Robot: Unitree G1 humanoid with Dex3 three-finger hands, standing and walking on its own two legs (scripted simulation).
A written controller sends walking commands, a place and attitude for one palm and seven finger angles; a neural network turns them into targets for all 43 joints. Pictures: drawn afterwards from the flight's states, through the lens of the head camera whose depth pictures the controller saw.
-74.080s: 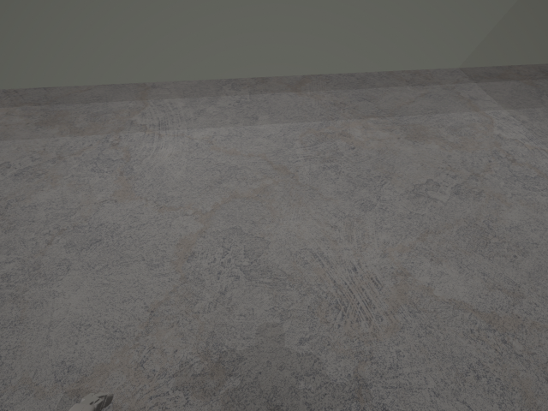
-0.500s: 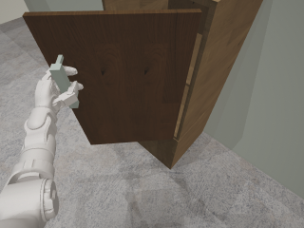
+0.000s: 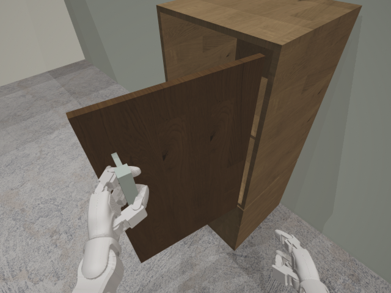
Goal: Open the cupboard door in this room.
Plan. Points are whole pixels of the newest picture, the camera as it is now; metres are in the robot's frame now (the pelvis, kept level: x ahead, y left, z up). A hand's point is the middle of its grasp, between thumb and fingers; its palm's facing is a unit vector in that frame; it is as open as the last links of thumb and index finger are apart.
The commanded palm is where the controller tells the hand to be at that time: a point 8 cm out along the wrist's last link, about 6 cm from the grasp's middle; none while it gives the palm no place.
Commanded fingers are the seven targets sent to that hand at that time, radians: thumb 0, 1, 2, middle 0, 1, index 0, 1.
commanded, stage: pull the door open along its arc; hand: left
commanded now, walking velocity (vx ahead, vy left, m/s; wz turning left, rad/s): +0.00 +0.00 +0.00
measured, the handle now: (127, 186) +0.30 +0.15 +0.10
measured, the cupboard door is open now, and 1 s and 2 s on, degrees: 79 85 89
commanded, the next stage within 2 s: open thumb and fingers to let go in 0.30 s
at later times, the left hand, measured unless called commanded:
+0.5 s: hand (163, 222) +0.22 +0.07 +0.10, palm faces +0.43 -0.90 -0.01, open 6.4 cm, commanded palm +0.18 +0.12 +0.10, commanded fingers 0.00 0.48 0.72 -0.37 -1.30 -0.37 -1.30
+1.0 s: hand (156, 216) +0.23 +0.08 +0.10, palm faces +0.35 -0.94 +0.04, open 13.4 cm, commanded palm +0.18 +0.13 +0.10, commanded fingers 0.00 -0.50 0.30 -0.22 -0.75 -0.22 -0.75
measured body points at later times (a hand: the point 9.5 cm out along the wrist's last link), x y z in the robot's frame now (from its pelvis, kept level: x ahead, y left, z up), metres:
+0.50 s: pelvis -0.02 -0.04 +0.00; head -0.03 -0.08 +0.44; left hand +0.19 +0.12 +0.10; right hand +0.16 -0.27 -0.11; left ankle +0.00 +0.11 -0.72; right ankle -0.04 -0.10 -0.72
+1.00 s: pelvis -0.01 -0.01 +0.00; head -0.03 -0.03 +0.45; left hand +0.21 +0.13 +0.10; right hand +0.20 -0.21 -0.08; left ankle +0.00 +0.12 -0.72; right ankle -0.04 -0.10 -0.72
